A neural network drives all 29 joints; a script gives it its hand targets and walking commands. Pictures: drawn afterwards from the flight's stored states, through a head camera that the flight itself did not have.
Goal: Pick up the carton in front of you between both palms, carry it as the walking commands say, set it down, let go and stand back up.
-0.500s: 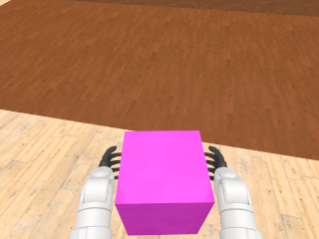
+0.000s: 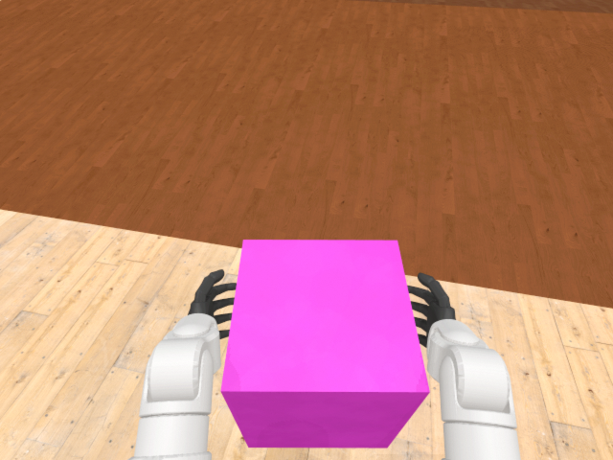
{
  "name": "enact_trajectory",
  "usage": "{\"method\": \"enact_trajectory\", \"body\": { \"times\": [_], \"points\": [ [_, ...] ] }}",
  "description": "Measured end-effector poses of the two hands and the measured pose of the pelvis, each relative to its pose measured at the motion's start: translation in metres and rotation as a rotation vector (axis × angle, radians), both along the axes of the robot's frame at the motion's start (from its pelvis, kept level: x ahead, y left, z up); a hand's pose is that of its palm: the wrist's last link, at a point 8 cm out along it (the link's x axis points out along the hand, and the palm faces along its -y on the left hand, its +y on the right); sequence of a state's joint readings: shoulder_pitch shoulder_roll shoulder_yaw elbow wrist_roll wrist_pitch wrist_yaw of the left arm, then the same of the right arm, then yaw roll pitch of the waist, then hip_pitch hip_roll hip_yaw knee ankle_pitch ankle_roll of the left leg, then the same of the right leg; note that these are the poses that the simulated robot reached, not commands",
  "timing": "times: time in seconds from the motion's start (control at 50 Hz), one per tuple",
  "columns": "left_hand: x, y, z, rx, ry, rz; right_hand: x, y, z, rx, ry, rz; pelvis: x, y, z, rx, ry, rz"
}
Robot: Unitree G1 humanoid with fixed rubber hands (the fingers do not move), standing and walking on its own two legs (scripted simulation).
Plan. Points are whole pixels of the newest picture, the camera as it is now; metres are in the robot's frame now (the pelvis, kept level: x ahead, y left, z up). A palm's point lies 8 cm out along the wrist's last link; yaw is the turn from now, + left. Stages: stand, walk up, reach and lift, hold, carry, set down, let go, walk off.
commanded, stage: carry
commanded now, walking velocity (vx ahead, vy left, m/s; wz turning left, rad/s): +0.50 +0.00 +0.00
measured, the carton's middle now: (319, 349) +0.29 -0.01 +0.00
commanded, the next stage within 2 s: none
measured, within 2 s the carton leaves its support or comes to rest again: neither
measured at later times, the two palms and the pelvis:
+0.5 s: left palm (259, 204) +0.53 +0.09 +0.07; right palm (430, 209) +0.52 -0.21 +0.07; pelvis +0.25 -0.05 -0.02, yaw +0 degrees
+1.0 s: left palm (266, 132) +0.86 +0.11 +0.05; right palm (389, 136) +0.83 -0.19 +0.05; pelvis +0.58 -0.01 -0.01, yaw -5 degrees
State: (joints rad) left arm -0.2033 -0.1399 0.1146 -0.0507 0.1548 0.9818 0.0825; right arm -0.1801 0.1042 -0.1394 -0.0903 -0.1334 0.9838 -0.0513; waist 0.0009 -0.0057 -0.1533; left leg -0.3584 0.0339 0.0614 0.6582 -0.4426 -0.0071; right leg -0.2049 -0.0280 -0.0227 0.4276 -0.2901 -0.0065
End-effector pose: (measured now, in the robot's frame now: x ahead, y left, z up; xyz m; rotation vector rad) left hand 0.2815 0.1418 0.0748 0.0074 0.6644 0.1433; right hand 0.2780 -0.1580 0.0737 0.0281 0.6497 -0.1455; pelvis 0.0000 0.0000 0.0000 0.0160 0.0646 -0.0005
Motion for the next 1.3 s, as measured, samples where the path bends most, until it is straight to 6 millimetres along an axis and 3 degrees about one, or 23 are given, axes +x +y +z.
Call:
{"method": "enact_trajectory", "body": {
  "times": [0.16, 0.24, 0.3, 0.38, 0.46, 0.52, 0.6, 0.76, 0.9, 1.0, 1.14, 1.3],
  "points": [
    [0.055, 0.018, 0.006, -0.038, 0.005, 0.032, 0.058, 0.018, 0.008, 0.02, 0.005, -0.009, 0.065, 0.01, -0.007, 0.013, 0.029, -0.045],
    [0.089, 0.007, 0.006, -0.039, 0.067, 0.005, 0.08, 0.007, 0.006, 0.018, 0.067, -0.04, 0.103, 0.007, 0.001, -0.017, 0.041, -0.055],
    [0.124, -0.007, 0.011, -0.042, 0.067, -0.021, 0.108, -0.007, 0.012, 0.023, 0.066, -0.07, 0.134, -0.001, 0.003, -0.027, 0.039, -0.051],
    [0.179, -0.029, 0.015, -0.038, 0.025, -0.031, 0.16, -0.028, 0.014, 0.038, 0.025, -0.088, 0.183, -0.019, -0.006, -0.025, 0.024, -0.047],
    [0.232, -0.046, 0.006, -0.028, 0.009, -0.012, 0.22, -0.046, 0.003, 0.054, 0.009, -0.071, 0.233, -0.04, -0.023, -0.035, 0.008, -0.016],
    [0.257, -0.048, -0.001, -0.028, 0.079, 0.021, 0.256, -0.048, -0.002, 0.062, 0.08, -0.049, 0.263, -0.049, -0.013, -0.02, 0.016, 0.003],
    [0.294, -0.044, 0.004, -0.028, 0.107, 0.064, 0.305, -0.044, 0.003, 0.052, 0.109, -0.003, 0.306, -0.056, 0.002, 0.002, 0.028, 0.001],
    [0.4, -0.039, 0.02, -0.03, 0.031, 0.055, 0.407, -0.039, 0.017, 0.039, 0.033, 0.0, 0.411, -0.049, 0.005, 0.013, 0.029, -0.016],
    [0.514, -0.028, -0.015, -0.054, 0.043, -0.006, 0.505, -0.028, -0.008, 0.0, 0.043, -0.05, 0.525, -0.026, -0.025, 0.008, -0.004, -0.057],
    [0.574, -0.03, -0.03, -0.042, 0.161, -0.058, 0.55, -0.028, -0.023, 0.003, 0.16, -0.099, 0.581, -0.014, -0.009, -0.015, 0.008, -0.087],
    [0.658, -0.035, -0.015, -0.042, 0.134, -0.086, 0.629, -0.033, -0.005, -0.008, 0.133, -0.117, 0.666, -0.016, 0.008, -0.05, 0.022, -0.077],
    [0.772, -0.047, 0.009, -0.051, -0.008, -0.021, 0.759, -0.047, 0.016, 0.006, -0.008, -0.065, 0.783, -0.043, -0.006, -0.032, 0.001, -0.059]
  ]
}}
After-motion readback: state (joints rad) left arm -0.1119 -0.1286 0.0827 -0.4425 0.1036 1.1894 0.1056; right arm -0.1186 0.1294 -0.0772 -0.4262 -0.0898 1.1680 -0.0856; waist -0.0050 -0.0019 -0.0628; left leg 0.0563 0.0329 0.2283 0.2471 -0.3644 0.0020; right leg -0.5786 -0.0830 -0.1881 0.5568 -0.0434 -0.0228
